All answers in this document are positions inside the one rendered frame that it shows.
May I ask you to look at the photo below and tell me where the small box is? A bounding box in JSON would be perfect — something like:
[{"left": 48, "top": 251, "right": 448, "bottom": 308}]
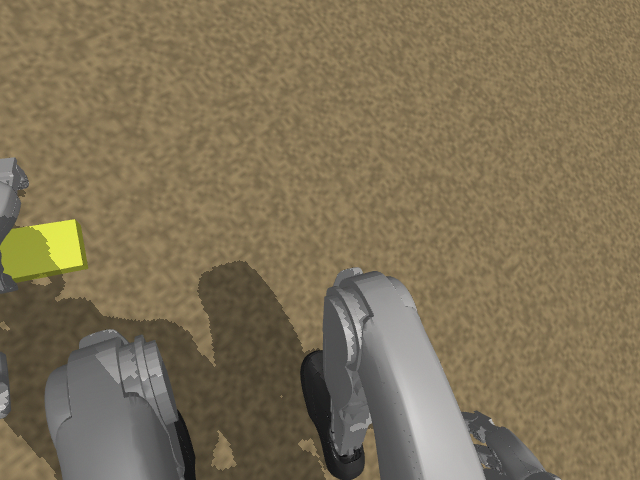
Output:
[{"left": 0, "top": 219, "right": 88, "bottom": 283}]

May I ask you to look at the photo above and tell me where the right robot foot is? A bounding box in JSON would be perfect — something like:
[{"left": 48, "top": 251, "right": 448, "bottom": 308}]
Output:
[{"left": 300, "top": 350, "right": 365, "bottom": 480}]

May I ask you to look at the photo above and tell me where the left robot foot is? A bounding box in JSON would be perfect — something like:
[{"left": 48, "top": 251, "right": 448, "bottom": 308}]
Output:
[{"left": 174, "top": 409, "right": 196, "bottom": 480}]

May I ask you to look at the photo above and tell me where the left robot hand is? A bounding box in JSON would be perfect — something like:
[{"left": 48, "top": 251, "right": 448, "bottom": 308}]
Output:
[{"left": 0, "top": 157, "right": 29, "bottom": 294}]

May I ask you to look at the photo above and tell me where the right robot hand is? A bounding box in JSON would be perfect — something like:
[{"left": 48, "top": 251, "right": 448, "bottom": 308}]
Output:
[{"left": 461, "top": 411, "right": 546, "bottom": 480}]

